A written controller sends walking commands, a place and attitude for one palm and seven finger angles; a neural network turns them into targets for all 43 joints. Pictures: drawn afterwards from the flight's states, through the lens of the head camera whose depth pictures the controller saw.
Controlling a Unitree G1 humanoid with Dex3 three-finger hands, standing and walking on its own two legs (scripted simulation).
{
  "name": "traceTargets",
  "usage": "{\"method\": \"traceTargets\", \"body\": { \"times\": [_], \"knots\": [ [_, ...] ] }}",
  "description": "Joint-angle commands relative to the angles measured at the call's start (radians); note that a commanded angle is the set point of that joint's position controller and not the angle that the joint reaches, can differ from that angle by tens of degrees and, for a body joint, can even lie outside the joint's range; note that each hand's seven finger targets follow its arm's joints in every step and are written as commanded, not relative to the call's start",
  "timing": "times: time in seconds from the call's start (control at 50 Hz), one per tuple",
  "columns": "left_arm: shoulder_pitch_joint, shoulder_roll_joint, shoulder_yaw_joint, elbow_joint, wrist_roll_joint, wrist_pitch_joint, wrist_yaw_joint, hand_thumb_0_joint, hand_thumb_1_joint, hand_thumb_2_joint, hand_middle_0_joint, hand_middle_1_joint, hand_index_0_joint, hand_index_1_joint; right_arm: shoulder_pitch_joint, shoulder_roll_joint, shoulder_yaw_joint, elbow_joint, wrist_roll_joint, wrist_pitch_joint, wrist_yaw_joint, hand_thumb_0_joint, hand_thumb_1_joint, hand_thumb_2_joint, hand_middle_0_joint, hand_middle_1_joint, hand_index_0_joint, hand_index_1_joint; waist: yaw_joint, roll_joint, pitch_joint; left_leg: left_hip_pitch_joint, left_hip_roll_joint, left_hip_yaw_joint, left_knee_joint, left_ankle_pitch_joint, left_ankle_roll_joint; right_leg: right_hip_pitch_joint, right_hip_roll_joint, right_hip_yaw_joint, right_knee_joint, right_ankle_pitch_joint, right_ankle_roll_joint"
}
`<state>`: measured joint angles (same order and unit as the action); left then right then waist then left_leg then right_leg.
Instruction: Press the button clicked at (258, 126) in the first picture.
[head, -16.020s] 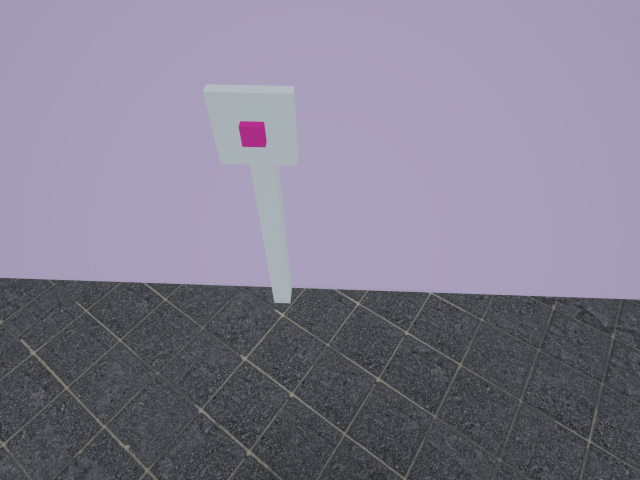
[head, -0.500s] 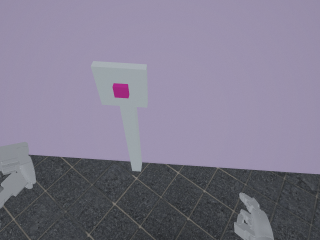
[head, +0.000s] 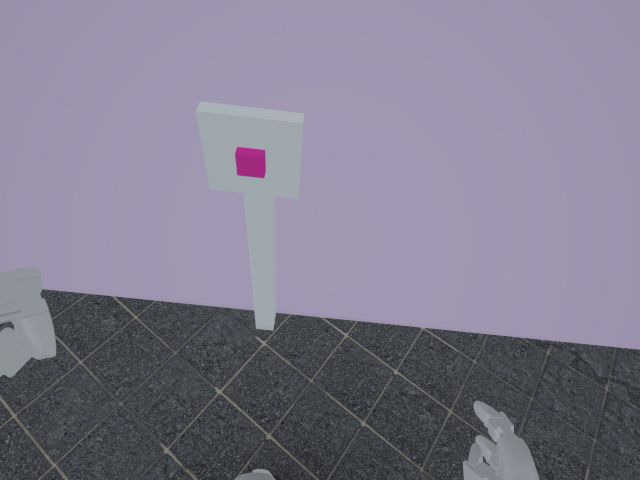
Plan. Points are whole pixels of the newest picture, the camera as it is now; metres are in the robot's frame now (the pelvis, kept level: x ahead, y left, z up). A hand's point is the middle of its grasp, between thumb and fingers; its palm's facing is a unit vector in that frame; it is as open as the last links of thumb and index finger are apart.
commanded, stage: step back with the hand held close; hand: left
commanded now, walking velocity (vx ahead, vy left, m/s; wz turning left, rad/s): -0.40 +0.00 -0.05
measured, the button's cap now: (251, 161) +0.63 +0.16 +0.00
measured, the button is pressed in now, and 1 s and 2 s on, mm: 0 0 0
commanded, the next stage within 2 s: stop stepping back and stand still in 0.40 s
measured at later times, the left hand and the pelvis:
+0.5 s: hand (6, 448) +0.12 +0.23 +0.17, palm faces +0.25 -0.87 -0.43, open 3.1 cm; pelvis -0.10 +0.00 +0.00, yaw -5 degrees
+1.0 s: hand out of the picture +0.03 +0.25 +0.17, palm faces +0.27 -0.85 -0.45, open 3.1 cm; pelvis -0.17 +0.03 +0.01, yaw -4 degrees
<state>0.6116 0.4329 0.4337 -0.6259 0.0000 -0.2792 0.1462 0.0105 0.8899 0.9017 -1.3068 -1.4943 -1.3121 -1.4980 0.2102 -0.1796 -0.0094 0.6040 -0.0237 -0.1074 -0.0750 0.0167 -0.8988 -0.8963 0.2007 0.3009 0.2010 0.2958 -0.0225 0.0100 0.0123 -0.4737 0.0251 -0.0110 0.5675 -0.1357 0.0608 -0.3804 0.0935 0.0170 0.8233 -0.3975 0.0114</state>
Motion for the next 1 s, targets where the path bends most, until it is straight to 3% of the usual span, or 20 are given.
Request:
{"method": "traceTargets", "body": {
  "times": [0.0,0.06,0.14,0.18,0.24,0.28,0.36,0.42,0.46,0.52,0.54,0.56,0.58,0.6,0.64,0.7,0.72,0.8,0.88,0.98],
  "knots": [
    [0.047,0.084,0.034,-0.215,-0.043,-0.052,0.013,0.0,0.9,0.9,-1.3,-1.5,-1.3,-1.5,-0.088,-0.151,-0.044,-0.111,-0.011,-0.089,0.014,0.0,-0.9,-0.9,0.2,0.3,0.2,0.3,0.023,0.191,-0.15,0.174,0.223,-0.217,-0.321,-0.029,0.058,0.086,-0.021,-0.031,-0.218,-0.119,-0.015],
    [-0.012,0.118,0.03,-0.222,-0.042,-0.057,0.0,0.0,0.9,0.9,-1.3,-1.5,-1.3,-1.5,-0.073,-0.153,-0.042,-0.067,-0.025,-0.071,0.019,0.0,-0.9,-0.9,0.2,0.3,0.2,0.3,0.026,0.17,-0.205,0.376,0.191,-0.147,-0.193,0.348,0.006,0.083,-0.076,0.006,-0.531,0.15,-0.026],
    [-0.056,0.168,0.078,-0.229,-0.06,-0.063,-0.006,0.0,0.9,0.9,-1.3,-1.5,-1.3,-1.5,-0.107,-0.135,-0.041,-0.11,-0.006,-0.041,0.007,0.0,-0.9,-0.9,0.2,0.3,0.2,0.3,0.025,0.043,-0.325,0.511,0.098,0.008,-0.106,0.425,-0.034,0.072,-0.113,0.005,-0.457,0.467,-0.005],
    [0.027,0.191,0.108,-0.203,-0.079,-0.046,-0.01,0.0,0.9,0.9,-1.3,-1.5,-1.3,-1.5,-0.126,-0.141,-0.039,-0.147,0.025,-0.032,0.007,0.0,-0.9,-0.9,0.2,0.3,0.2,0.3,0.023,-0.108,-0.328,0.521,0.065,0.025,-0.034,0.248,-0.032,0.018,-0.161,0.014,-0.482,0.513,0.034],
    [0.086,0.195,0.115,-0.163,-0.09,-0.036,-0.009,0.0,0.9,0.9,-1.3,-1.5,-1.3,-1.5,-0.17,-0.131,-0.026,-0.168,0.03,-0.011,0.0,0.0,-0.9,-0.9,0.2,0.3,0.2,0.3,0.019,-0.106,-0.142,0.36,-0.021,0.033,0.104,-0.077,-0.066,-0.151,-0.283,0.102,-0.588,0.249,-0.053],
    [0.059,0.191,0.105,-0.133,-0.079,-0.029,-0.003,0.0,0.9,0.9,-1.3,-1.5,-1.3,-1.5,-0.163,-0.116,-0.019,-0.145,0.016,0.0,-0.009,0.0,-0.9,-0.9,0.2,0.3,0.2,0.3,0.011,-0.089,-0.074,0.265,-0.027,0.007,0.162,-0.103,-0.075,-0.143,-0.314,0.116,-0.565,0.346,-0.114],
    [-0.087,0.175,0.034,-0.156,-0.063,-0.035,-0.014,0.0,0.9,0.9,-1.3,-1.5,-1.3,-1.5,-0.151,-0.165,-0.014,-0.159,0.025,-0.004,-0.029,0.0,-0.9,-0.9,0.2,0.3,0.2,0.3,0.007,0.066,-0.006,0.288,0.089,-0.121,-0.234,0.419,-0.029,0.005,-0.075,-0.036,-0.379,0.351,0.011],
    [-0.037,0.171,0.058,-0.178,-0.065,-0.045,-0.014,0.0,0.9,0.9,-1.3,-1.5,-1.3,-1.5,-0.14,-0.188,-0.034,-0.159,-0.011,-0.047,-0.017,0.0,-0.9,-0.9,0.2,0.3,0.2,0.3,0.044,0.262,-0.186,0.094,0.277,-0.36,-0.47,-0.1,0.081,0.213,0.004,0.047,0.038,-0.15,-0.01],
    [0.026,0.155,0.053,-0.208,-0.08,-0.031,-0.004,0.0,0.9,0.9,-1.3,-1.5,-1.3,-1.5,-0.129,-0.165,-0.031,-0.16,0.004,-0.059,-0.005,0.0,-0.9,-0.9,0.2,0.3,0.2,0.3,0.05,0.171,-0.206,0.139,0.23,-0.263,-0.419,-0.121,0.075,0.183,-0.025,0.029,-0.085,-0.134,-0.021],
    [0.123,0.145,0.057,-0.238,-0.081,-0.005,-0.004,0.0,0.9,0.9,-1.3,-1.5,-1.3,-1.5,-0.122,-0.169,-0.036,-0.176,0.005,-0.058,0.011,0.0,-0.9,-0.9,0.2,0.3,0.2,0.3,0.043,0.22,-0.173,0.022,0.122,-0.133,-0.41,-0.342,-0.015,0.306,-0.003,-0.072,-0.338,-0.071,-0.032],
    [0.129,0.163,0.071,-0.246,-0.077,0.0,-0.003,0.0,0.9,0.9,-1.3,-1.5,-1.3,-1.5,-0.115,-0.167,-0.037,-0.181,0.005,-0.05,0.008,0.0,-0.9,-0.9,0.2,0.3,0.2,0.3,0.029,0.165,-0.133,0.024,0.055,-0.073,-0.311,-0.364,-0.051,0.255,-0.04,-0.039,-0.467,-0.085,-0.045],
    [0.123,0.213,0.113,-0.269,-0.072,0.004,0.007,0.0,0.9,0.9,-1.3,-1.5,-1.3,-1.5,-0.088,-0.156,-0.042,-0.172,0.005,-0.038,0.005,0.0,-0.9,-0.9,0.2,0.3,0.2,0.3,0.014,-0.013,-0.155,0.196,-0.038,0.013,-0.031,-0.273,-0.093,0.032,-0.187,0.092,-0.633,-0.204,-0.088],
    [0.086,0.216,0.124,-0.276,-0.082,0.006,0.021,0.0,0.9,0.9,-1.3,-1.5,-1.3,-1.5,-0.068,-0.142,-0.039,-0.148,-0.006,-0.024,0.002,0.0,-0.9,-0.9,0.2,0.3,0.2,0.3,0.009,-0.139,-0.147,0.307,-0.074,0.017,0.239,-0.175,-0.109,-0.185,-0.366,0.262,-0.735,-0.268,-0.168],
    [0.047,0.196,0.111,-0.249,-0.074,0.03,0.028,0.0,0.9,0.9,-1.3,-1.5,-1.3,-1.5,-0.07,-0.142,-0.048,-0.14,0.004,-0.021,-0.003,0.0,-0.9,-0.9,0.2,0.3,0.2,0.3,0.021,-0.21,-0.108,0.213,-0.068,-0.035,0.419,-0.196,-0.104,-0.224,-0.427,0.327,-0.714,-0.312,-0.227],
    [-0.034,0.118,0.057,-0.151,-0.049,0.057,0.04,0.0,0.9,0.9,-1.3,-1.5,-1.3,-1.5,-0.06,-0.123,-0.033,-0.113,0.005,-0.02,-0.016,0.0,-0.9,-0.9,0.2,0.3,0.2,0.3,-0.011,-0.127,-0.041,0.149,-0.001,-0.036,0.372,-0.223,-0.079,-0.176,-0.365,0.178,-0.645,-0.224,-0.161],
    [-0.083,0.086,0.004,-0.099,-0.019,0.053,0.046,0.0,0.9,0.9,-1.3,-1.5,-1.3,-1.5,-0.068,-0.153,-0.021,-0.1,0.011,-0.061,-0.04,0.0,-0.9,-0.9,0.2,0.3,0.2,0.3,-0.009,0.006,0.015,0.23,0.024,-0.037,-0.151,-0.187,-0.037,-0.033,-0.233,0.058,-0.475,-0.058,-0.075],
    [-0.093,0.082,-0.005,-0.123,-0.015,0.036,0.045,0.0,0.9,0.9,-1.3,-1.5,-1.3,-1.5,-0.069,-0.166,-0.02,-0.114,0.012,-0.078,-0.042,0.0,-0.9,-0.9,0.2,0.3,0.2,0.3,0.006,0.147,0.003,0.228,0.089,-0.128,-0.25,-0.172,-0.01,0.017,-0.155,0.022,-0.383,0.026,-0.037],
    [-0.136,0.117,0.003,-0.229,-0.01,0.009,0.029,0.0,0.9,0.9,-1.3,-1.5,-1.3,-1.5,-0.066,-0.13,-0.002,-0.106,-0.003,-0.11,-0.025,0.0,-0.9,-0.9,0.2,0.3,0.2,0.3,0.002,0.237,-0.058,0.241,0.229,-0.403,-0.428,-0.199,0.013,0.004,-0.085,-0.009,-0.036,-0.058,0.0],
    [0.039,0.099,0.004,-0.203,-0.021,0.029,0.029,0.0,0.9,0.9,-1.3,-1.5,-1.3,-1.5,-0.072,-0.135,0.001,-0.117,0.007,-0.12,0.003,0.0,-0.9,-0.9,0.2,0.3,0.2,0.3,0.019,0.132,-0.102,0.274,0.179,-0.232,-0.343,-0.053,0.025,0.098,-0.082,-0.054,-0.236,-0.012,-0.002],
    [0.035,0.116,0.04,-0.125,-0.032,0.05,0.025,0.0,0.9,0.9,-1.3,-1.5,-1.3,-1.5,-0.084,-0.139,-0.01,-0.137,-0.007,-0.051,-0.008,0.0,-0.9,-0.9,0.2,0.3,0.2,0.3,-0.002,0.093,-0.035,0.03,0.061,-0.105,-0.263,-0.341,-0.049,0.282,-0.123,-0.021,-0.476,0.012,-0.063]
  ]
}}
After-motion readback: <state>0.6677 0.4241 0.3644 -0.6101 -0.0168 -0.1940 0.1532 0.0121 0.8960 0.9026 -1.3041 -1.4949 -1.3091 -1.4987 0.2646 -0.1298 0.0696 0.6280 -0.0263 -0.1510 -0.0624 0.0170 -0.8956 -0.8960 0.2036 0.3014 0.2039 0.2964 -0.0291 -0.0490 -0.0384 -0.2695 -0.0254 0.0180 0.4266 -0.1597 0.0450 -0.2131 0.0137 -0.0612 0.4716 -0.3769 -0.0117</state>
